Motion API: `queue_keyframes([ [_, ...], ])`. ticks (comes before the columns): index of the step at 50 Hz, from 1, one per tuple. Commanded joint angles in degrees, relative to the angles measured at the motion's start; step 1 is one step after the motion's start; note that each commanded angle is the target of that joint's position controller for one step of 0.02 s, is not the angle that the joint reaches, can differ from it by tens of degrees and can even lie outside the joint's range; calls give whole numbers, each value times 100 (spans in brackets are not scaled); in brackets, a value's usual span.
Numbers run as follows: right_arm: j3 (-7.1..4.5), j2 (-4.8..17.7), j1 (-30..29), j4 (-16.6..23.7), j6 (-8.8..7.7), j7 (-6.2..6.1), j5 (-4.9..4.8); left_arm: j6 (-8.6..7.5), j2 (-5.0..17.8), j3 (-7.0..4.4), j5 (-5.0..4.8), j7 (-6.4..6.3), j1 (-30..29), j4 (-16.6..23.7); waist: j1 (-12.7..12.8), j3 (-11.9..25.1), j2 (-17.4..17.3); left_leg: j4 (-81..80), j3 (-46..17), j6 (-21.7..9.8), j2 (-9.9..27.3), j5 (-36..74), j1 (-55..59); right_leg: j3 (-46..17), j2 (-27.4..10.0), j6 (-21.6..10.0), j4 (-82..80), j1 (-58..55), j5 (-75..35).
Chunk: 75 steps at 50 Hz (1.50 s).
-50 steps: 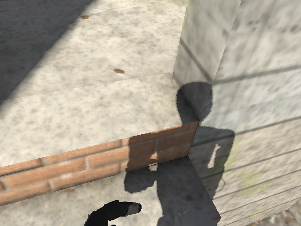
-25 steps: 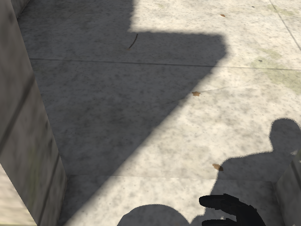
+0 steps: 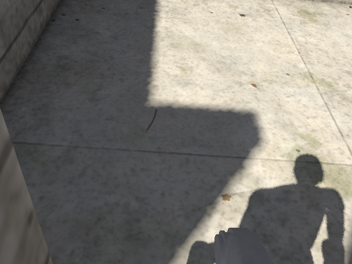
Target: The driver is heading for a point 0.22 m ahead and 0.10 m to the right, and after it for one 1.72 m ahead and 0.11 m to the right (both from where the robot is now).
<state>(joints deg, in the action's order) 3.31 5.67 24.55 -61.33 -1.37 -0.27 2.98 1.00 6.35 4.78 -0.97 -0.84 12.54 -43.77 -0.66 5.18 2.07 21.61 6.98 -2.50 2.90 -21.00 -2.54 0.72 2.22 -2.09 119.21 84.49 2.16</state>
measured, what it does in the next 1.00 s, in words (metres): climbs: right foot 0.19 m higher, then left foot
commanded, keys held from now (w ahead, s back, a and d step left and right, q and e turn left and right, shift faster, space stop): e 0.38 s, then no key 0.08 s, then q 0.54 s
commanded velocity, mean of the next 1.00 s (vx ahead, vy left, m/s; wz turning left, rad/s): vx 0.12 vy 0.00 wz -0.12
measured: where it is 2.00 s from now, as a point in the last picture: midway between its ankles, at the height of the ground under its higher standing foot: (169, 261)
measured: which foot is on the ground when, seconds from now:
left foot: down 0.00-0.16, up 0.18-0.64, down 0.66-1.00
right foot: up 0.00-0.10, down 0.12-0.68, up 0.70-1.00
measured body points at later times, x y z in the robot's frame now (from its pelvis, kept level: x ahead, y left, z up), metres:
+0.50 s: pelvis +0.22 +0.00 +0.19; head +0.23 -0.04 +0.64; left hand +0.40 +0.20 +0.08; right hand +0.35 -0.27 +0.10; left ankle +0.41 +0.11 -0.42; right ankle +0.19 -0.09 -0.55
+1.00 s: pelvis +0.35 +0.01 +0.18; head +0.39 +0.03 +0.63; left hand +0.57 +0.23 +0.08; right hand +0.44 -0.26 +0.10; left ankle +0.44 +0.10 -0.55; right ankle +0.33 -0.15 -0.48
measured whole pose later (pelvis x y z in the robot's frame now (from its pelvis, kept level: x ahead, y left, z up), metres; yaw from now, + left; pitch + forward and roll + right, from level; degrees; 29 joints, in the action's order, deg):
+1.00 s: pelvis +0.35 +0.01 +0.18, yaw -7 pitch +3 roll -2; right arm -2.3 11.7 17.3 -30.5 2.0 -3.4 -0.1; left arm -1.1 14.4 -1.6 0.0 -3.6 7.5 -36.3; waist -1.9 -0.3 1.2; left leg 29.6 -8.6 -1.5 -3.9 -7.7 -25.0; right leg -4.7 0.6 4.3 62.2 33.1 21.1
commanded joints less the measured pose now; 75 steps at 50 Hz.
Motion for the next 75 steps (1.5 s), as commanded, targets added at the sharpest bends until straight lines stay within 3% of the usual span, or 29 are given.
queue_keyframes([
  [1, -177, 852, -118, -6, 64, -95, -196, -252, -180, 126, -152, 255, -1244, 718, 242, -844, -1340, -1379, 292, -227, 1219, 4585, 337, 26, -807, -310, -1771, -156, 862],
  [2, -184, 893, -679, 295, 183, -83, -286, -362, -81, 166, -56, 348, -1373, 727, 359, -415, -885, -1426, 808, -201, 932, 7225, -719, 1012, -507, -517, -3028, -2301, 1053],
  [4, -336, 1581, -296, 233, 137, -84, -361, -414, 174, -5, 79, 483, -1012, 453, 384, 367, -1620, -381, 600, -463, 1333, 11643, -312, 1878, 191, -624, -3532, -4126, 2224],
  [6, -370, 1834, -274, 332, 133, -192, -447, -320, 1063, -254, 58, 528, -77, 106, 654, 382, -1815, 1268, 205, -394, 1706, 12960, 849, 1104, 423, -928, -5278, -4275, 2968],
  [7, -467, 2247, -67, 419, 27, -200, -253, -304, 1439, -410, 260, 550, 626, 127, 1122, 1013, -1177, 2554, -84, -504, 1613, 11484, -85, -698, -18, -1225, -5827, -5895, 2438],
  [9, -630, 1621, -671, 964, -108, 40, -225, 1, 1790, -641, 340, 353, 195, 197, 684, 1152, 700, 7236, -944, 9, -1143, 1118, -2500, -5808, -1390, -2182, -10288, -6879, 3585],
  [10, -618, 1155, -815, 1292, -286, 235, -192, -150, 1298, -489, 381, 374, -132, 198, 298, 915, 252, 9104, -1892, -118, -887, 1001, -3589, -5837, -1374, -1862, -10405, -6674, 3743],
  [12, -554, 856, -1640, 2002, -267, 164, -157, -366, 771, -479, 5, 411, -228, -332, 1, -596, -361, 9965, -1552, -430, -612, 762, -4765, -4094, -1041, -1267, -9761, -5445, 4023],
  [16, -294, 444, -1006, 2218, -262, -141, -251, -458, 373, -504, 90, 295, -238, -368, -322, -909, -291, 9776, -1091, -319, -190, 640, -5389, -1335, -294, -982, -9185, -5486, 926],
  [22, -451, 1024, -1987, 2894, -442, -582, -119, -556, 1622, -890, -7, -3, 5, 409, -31, 127, 24, 5370, -770, 334, 117, 2142, -4697, -1440, -485, -570, -9495, -6563, -2123],
  [24, -406, 698, -2428, 3079, -427, -503, -202, -486, 1414, -831, -119, -62, 201, 353, 45, 405, 485, 4594, -659, 425, -13, 2197, -4438, -1423, -659, -579, -9656, -7126, -2110],
  [27, -366, 516, -2132, 3144, -373, -299, -371, -407, 1081, -672, 19, -114, 80, 480, 29, 336, 613, 2917, -838, 489, 212, 1581, -3903, -1306, -942, -860, -10110, -7732, -1280],
  [31, -651, 932, -1423, 3006, -404, -135, -406, -395, 1054, -636, 65, -77, -35, 416, -63, -1, 668, 691, -926, 251, 43, 1618, -2028, -1381, -1139, -769, -9584, -7856, -687],
  [33, -792, 1330, -1102, 3081, -460, -127, -306, -486, 991, -590, 149, -138, 169, 496, -53, 116, 349, 182, -1183, 57, 180, 3180, -1190, -1188, -724, -369, -8659, -7844, -1050],
  [34, -783, 1542, -705, 3179, -407, -133, -202, -555, 903, -583, 272, -111, 339, 641, 88, 539, -389, 856, -1964, -256, 964, 5243, -246, -901, -357, -154, -7523, -6932, 593],
  [35, -829, 1691, -859, 3232, -311, -149, -65, -490, 928, -627, 223, -200, 847, 557, 314, 499, -2245, 358, -3394, -1288, 1840, 5594, 83, -360, 144, 428, -6381, -5828, 2266],
  [36, -733, 1165, -539, 3162, -212, -143, -164, -400, 1276, -712, 241, -246, 435, 695, 9, 577, -2171, -94, -3971, -1448, 1706, 3996, -87, -525, 82, 576, -5798, -5549, 3145],
  [39, -826, 1499, -753, 3315, -19, -188, -262, -207, 1260, -776, 195, -267, -363, 915, -53, 136, -929, -247, -3425, -969, 1119, 944, -939, -662, -35, 586, -4036, -4801, 2582],
  [41, -734, 1318, -1044, 3470, 61, -267, -297, -220, 1137, -735, 176, -258, -424, 1103, 138, 15, -918, -375, -3195, -816, 806, 177, -1542, -676, -116, 491, -3933, -4806, 1969],
  [50, -923, 1571, -755, 3564, 349, -335, -299, -303, 1031, -679, 54, -277, -553, 1084, -139, 407, -1346, -30, -2857, -983, 413, 1924, -1175, -332, -62, 695, -6497, -5401, 1879],
  [55, -995, 1751, -1123, 3520, 365, -277, -584, -319, 1247, -839, -59, -150, -253, 933, 7, 328, -1269, 190, -3389, -642, 440, 2121, -1267, -295, 38, 512, -8889, -6740, 884],
  [57, -931, 1497, -900, 3409, 323, -263, -567, -219, 1494, -963, 64, -161, 143, 872, 72, 351, -657, 824, -2999, -223, -41, 353, -2378, -800, -859, 42, -9647, -8139, 287],
  [58, -841, 1085, -726, 3436, 284, -251, -463, -139, 1858, -1004, 221, -180, 96, 1003, -117, 327, 1058, 2506, -1887, 163, -1100, -1693, -3510, -2137, -2302, -657, -9644, -8631, -1378],
  [59, -1002, 1496, -1001, 3499, 165, -273, -433, -174, 1956, -1077, 375, -161, 1, 1012, 58, 83, 1567, 3866, -1586, 406, -937, -1859, -3962, -2930, -2925, -1146, -10144, -7718, -432],
  [61, -1106, 1806, -1191, 3362, 203, -267, -450, -227, 1564, -988, 282, -198, -824, 1231, -178, -421, 712, 4893, -1669, 484, -637, -863, -3858, -1990, -2023, -674, -10320, -7087, 1353],
  [64, -1065, 1645, -851, 3092, 367, -321, -442, -241, 1387, -847, 160, -308, -1157, 1359, -292, -594, 594, 5944, -1409, 798, -559, -94, -3392, -866, -1520, -692, -10348, -6706, 574],
  [67, -1033, 1654, -1448, 3226, 297, -298, -585, -171, 1373, -822, 262, -415, -645, 1360, 114, -547, 467, 5915, -1262, 988, -472, 317, -3646, -634, -1583, -954, -10218, -7311, 86],
  [72, -732, 1199, -1916, 3336, 106, -147, -297, -87, 1453, -913, 225, -434, 137, 1220, 434, -400, 623, 3435, -1184, 960, -1, 49, -3413, -725, -1707, -1054, -10391, -8169, 1153],
  [75, -711, 1196, -1596, 3068, 58, -56, -329, -56, 1609, -1000, 139, -329, 386, 1033, 442, -565, 833, 2274, -643, 762, -64, -800, -2178, -529, -1476, -889, -10614, -7461, 2057],
])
